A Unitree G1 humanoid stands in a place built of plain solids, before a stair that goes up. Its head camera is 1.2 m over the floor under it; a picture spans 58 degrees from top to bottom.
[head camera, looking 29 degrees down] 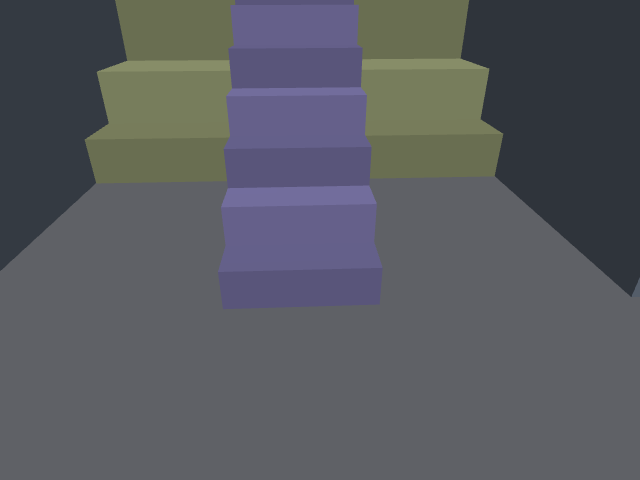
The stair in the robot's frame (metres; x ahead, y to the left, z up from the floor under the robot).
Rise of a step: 0.20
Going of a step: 0.23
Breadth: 0.70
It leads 3 degrees to the left of straight ahead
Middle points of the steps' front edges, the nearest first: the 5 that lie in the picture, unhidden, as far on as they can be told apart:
1.55 0.08 0.20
1.78 0.09 0.39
2.00 0.10 0.59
2.23 0.11 0.78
2.46 0.13 0.98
